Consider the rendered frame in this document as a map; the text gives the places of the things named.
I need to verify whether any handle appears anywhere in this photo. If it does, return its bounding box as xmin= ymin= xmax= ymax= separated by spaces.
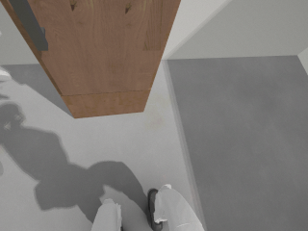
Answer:
xmin=9 ymin=0 xmax=48 ymax=51

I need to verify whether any right robot thigh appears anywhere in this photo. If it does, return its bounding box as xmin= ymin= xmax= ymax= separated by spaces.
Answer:
xmin=155 ymin=189 xmax=205 ymax=231

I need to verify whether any left robot thigh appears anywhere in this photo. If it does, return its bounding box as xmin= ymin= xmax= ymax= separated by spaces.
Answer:
xmin=90 ymin=202 xmax=122 ymax=231

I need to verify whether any cupboard door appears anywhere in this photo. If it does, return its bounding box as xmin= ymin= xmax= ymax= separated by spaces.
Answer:
xmin=7 ymin=0 xmax=176 ymax=96

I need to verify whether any robot thigh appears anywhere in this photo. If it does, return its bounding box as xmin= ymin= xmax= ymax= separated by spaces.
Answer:
xmin=90 ymin=202 xmax=122 ymax=231
xmin=155 ymin=189 xmax=205 ymax=231

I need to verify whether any left robot hand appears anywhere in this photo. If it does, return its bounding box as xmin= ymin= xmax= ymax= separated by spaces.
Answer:
xmin=0 ymin=31 xmax=12 ymax=81

